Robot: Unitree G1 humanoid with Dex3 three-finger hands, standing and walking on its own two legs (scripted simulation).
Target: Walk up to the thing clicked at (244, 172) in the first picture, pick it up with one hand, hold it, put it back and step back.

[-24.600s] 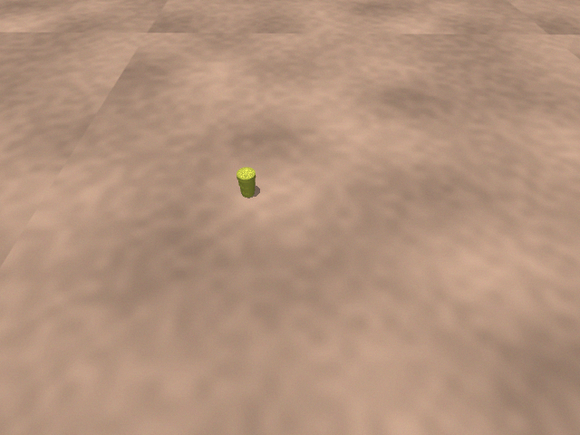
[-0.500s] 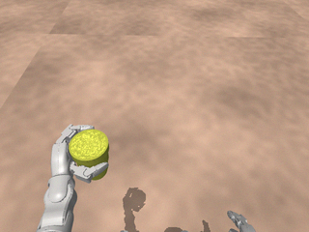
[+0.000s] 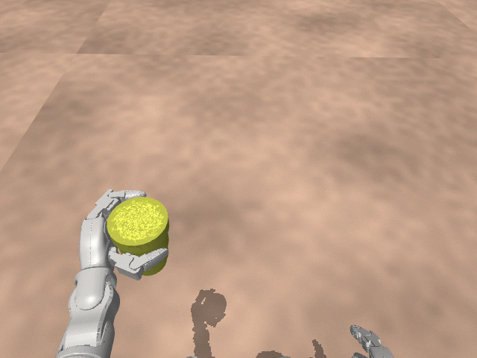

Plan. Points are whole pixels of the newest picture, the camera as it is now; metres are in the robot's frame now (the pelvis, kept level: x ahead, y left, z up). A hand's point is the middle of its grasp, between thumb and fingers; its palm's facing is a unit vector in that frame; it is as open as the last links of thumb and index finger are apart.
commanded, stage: hold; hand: left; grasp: from the side
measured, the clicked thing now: (144, 241) +0.32 +0.17 +0.01
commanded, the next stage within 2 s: crouch in 0.42 s
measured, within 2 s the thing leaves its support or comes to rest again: neither
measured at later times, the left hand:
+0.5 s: hand (137, 234) +0.32 +0.17 +0.04, palm faces +0.18 -0.98 -0.04, open 11.7 cm
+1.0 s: hand (144, 257) +0.33 +0.19 -0.07, palm faces +0.24 -0.97 -0.03, open 11.7 cm
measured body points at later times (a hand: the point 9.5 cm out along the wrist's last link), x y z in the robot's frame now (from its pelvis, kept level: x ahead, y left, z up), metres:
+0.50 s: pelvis +0.00 +0.00 +0.00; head +0.03 +0.00 +0.45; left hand +0.30 +0.22 +0.05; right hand +0.13 -0.24 -0.11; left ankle +0.02 +0.12 -0.70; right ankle +0.02 -0.13 -0.70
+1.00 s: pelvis -0.02 +0.00 -0.06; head +0.08 +0.02 +0.37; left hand +0.31 +0.24 -0.07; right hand +0.10 -0.26 -0.18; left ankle +0.02 +0.12 -0.70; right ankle +0.02 -0.13 -0.70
